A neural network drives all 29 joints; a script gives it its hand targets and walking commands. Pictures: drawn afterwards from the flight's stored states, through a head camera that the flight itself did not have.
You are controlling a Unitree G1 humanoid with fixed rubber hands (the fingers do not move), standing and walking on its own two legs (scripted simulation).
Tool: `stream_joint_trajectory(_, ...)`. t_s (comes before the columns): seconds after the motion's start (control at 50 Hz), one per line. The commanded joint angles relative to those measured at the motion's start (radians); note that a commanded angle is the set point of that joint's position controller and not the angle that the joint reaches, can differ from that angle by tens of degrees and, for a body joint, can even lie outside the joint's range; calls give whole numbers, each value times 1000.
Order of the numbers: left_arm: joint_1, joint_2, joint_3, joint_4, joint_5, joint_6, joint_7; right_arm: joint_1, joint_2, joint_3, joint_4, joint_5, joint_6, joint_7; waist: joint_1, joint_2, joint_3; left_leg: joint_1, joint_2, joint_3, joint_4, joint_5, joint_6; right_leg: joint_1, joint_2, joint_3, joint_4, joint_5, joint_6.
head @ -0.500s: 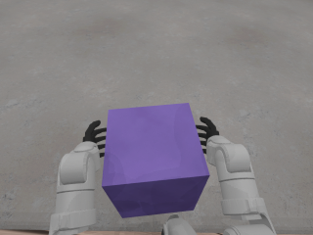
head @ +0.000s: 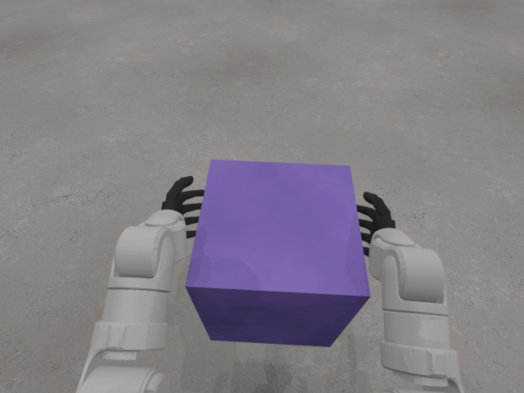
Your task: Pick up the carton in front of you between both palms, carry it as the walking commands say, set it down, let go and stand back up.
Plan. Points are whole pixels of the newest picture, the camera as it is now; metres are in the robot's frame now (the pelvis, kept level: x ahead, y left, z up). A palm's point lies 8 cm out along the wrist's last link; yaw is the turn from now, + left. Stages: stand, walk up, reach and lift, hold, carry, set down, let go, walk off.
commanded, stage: carry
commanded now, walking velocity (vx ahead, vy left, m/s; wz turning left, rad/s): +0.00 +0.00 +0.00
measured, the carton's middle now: (274, 260) +0.35 +0.02 +0.03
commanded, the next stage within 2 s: none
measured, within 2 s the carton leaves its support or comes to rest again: neither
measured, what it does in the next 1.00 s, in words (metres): goes down: right foot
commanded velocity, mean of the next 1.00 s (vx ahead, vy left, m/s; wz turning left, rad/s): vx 0.16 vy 0.00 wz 0.00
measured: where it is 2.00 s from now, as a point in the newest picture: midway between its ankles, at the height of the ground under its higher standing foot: (280, 305)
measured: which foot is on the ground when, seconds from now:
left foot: down 0.00-0.98, up 1.00-1.00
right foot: down 0.00-0.00, up 0.02-0.30, down 0.32-1.00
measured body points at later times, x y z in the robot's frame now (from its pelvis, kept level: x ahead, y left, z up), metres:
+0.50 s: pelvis +0.18 -0.02 -0.03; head +0.21 -0.02 +0.42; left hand +0.53 +0.14 +0.06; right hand +0.54 -0.16 +0.06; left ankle +0.16 +0.06 -0.75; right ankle +0.20 -0.12 -0.75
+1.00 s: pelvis +0.21 -0.04 -0.03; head +0.17 -0.05 +0.41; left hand +0.56 +0.11 +0.09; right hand +0.56 -0.19 +0.08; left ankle +0.16 +0.06 -0.75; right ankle +0.22 -0.12 -0.76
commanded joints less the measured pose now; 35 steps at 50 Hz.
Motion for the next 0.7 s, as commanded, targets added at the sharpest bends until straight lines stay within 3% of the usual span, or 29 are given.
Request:
stream_joint_trajectory(0.0, -529, -1034, -631, -108, -374, 19, -282, -699, 842, 675, -75, 365, -18, 197, -112, 90, -481, 880, 303, -201, 229, 930, 127, -389, -7, 55, 414, -52, 113)
stream_joint_trajectory(0.02, -512, -1003, -608, -79, -363, 43, -271, -627, 839, 653, 0, 369, -10, 196, -157, 153, -602, 1102, 449, -411, 371, 1115, 253, -617, -42, 142, 515, -116, 129)
stream_joint_trajectory(0.04, -486, -995, -598, -76, -349, 49, -261, -563, 872, 657, 28, 385, -7, 198, -170, 79, -663, 1066, 413, -429, 327, 867, 263, -641, -71, 160, 462, -49, 101)
stream_joint_trajectory(0.06, -501, -1016, -596, -111, -343, 48, -257, -577, 909, 666, -13, 414, -12, 203, -161, -16, -681, 991, 372, -402, 281, 564, 232, -623, -117, 170, 277, 82, 88)
stream_joint_trajectory(0.08, -532, -1038, -596, -147, -334, 42, -252, -644, 964, 692, -59, 442, -19, 208, -167, -50, -719, 936, 370, -439, 261, 355, 257, -608, -146, 191, 200, 190, 86)
stream_joint_trajectory(0.1, -552, -1053, -604, -189, -320, 35, -247, -703, 1030, 723, -96, 474, -29, 215, -147, -42, -704, 800, 313, -399, 249, 382, 227, -503, -153, 171, 114, 223, 81)
stream_joint_trajectory(0.12, -575, -1076, -612, -215, -317, 27, -244, -763, 1057, 748, -149, 496, -39, 219, -141, -78, -630, 681, 272, -344, 194, 291, 224, -470, -145, 149, -44, 292, 83)
stream_joint_trajectory(0.14, -583, -1083, -622, -236, -307, 20, -240, -794, 1080, 769, -176, 517, -46, 223, -139, -44, -617, 614, 247, -291, 175, 243, 213, -392, -143, 122, -196, 275, 85)
stream_joint_trajectory(0.16, -583, -1085, -629, -261, -298, 10, -235, -801, 1087, 779, -199, 528, -55, 226, -142, 2, -631, 578, 219, -250, 184, 241, 202, -325, -132, 107, -292, 304, 87)
stream_joint_trajectory(0.22, -509, -1063, -654, -294, -261, -11, -230, -728, 1088, 811, -204, 529, -68, 236, -153, 106, -673, 611, 182, -180, 259, 413, 156, -257, -88, 63, -461, 445, 81)
stream_joint_trajectory(0.26, -462, -1035, -668, -298, -244, -21, -234, -687, 1072, 832, -192, 522, -77, 242, -144, 84, -685, 605, 164, -153, 303, 394, 134, -202, -81, 51, -582, 538, 63)
stream_joint_trajectory(0.3, -442, -1014, -685, -298, -241, -26, -246, -660, 1046, 851, -174, 512, -84, 244, -118, 36, -669, 457, 131, -128, 353, 189, 83, -7, -118, 87, -754, 780, 27)
stream_joint_trajectory(0.32, -440, -998, -690, -293, -249, -25, -254, -653, 1029, 854, -166, 502, -86, 242, -112, -32, -660, 289, 105, -121, 386, -141, 36, 143, -231, 201, -724, 1159, -26)
stream_joint_trajectory(0.34, -434, -976, -690, -279, -245, -29, -260, -638, 1030, 852, -165, 493, -76, 241, -108, -180, -699, 160, 43, -100, 386, -460, -22, 293, -356, 299, -593, 1586, -128)
stream_joint_trajectory(0.36, -429, -981, -693, -266, -260, -26, -264, -653, 1012, 847, -172, 490, -72, 239, -90, -252, -689, 107, 20, -89, 380, -662, -38, 346, -380, 320, -602, 1709, -150)
stream_joint_trajectory(0.38, -434, -974, -691, -265, -270, -23, -268, -674, 1008, 840, -171, 489, -67, 236, -89, -281, -662, 92, 9, -85, 341, -728, -44, 350, -375, 313, -611, 1700, -145)
stream_joint_trajectory(0.42, -470, -963, -695, -263, -289, -7, -273, -677, 993, 814, -146, 471, -54, 232, -95, -233, -611, 196, 11, -82, 230, -658, -35, 258, -330, 258, -612, 1586, -90)
stream_joint_trajectory(0.44, -482, -958, -695, -254, -297, 5, -275, -666, 980, 796, -126, 458, -45, 230, -99, -193, -591, 266, 18, -86, 228, -552, -29, 190, -303, 233, -613, 1477, -66)
stream_joint_trajectory(0.5, -485, -945, -678, -212, -294, 42, -272, -603, 941, 734, -34, 418, -12, 230, -107, -46, -573, 424, 93, -138, 283, -82, 11, 6, -241, 176, -599, 1117, -27)
stream_joint_trajectory(0.54, -506, -951, -655, -168, -295, 63, -274, -602, 935, 697, 22, 401, 8, 234, -109, -15, -542, 440, 125, -156, 279, 55, 28, -47, -216, 161, -613, 965, -10)
stream_joint_trajectory(0.58, -536, -969, -630, -119, -298, 80, -280, -628, 944, 667, 64, 387, 23, 236, -104, -27, -507, 400, 122, -150, 265, -22, 21, -28, -227, 166, -635, 978, -5)
stream_joint_trajectory(0.64, -572, -1010, -587, -33, -300, 92, -292, -676, 973, 632, 118, 378, 34, 239, -99, -67, -467, 341, 102, -138, 244, -237, -1, 8, -262, 184, -653, 1068, -13)
stream_joint_trajectory(0.68, -602, -1040, -561, 3, -302, 91, -299, -718, 999, 618, 136, 382, 35, 243, -98, -85, -443, 322, 100, -142, 222, -341, -3, 1, -266, 189, -670, 991, -10)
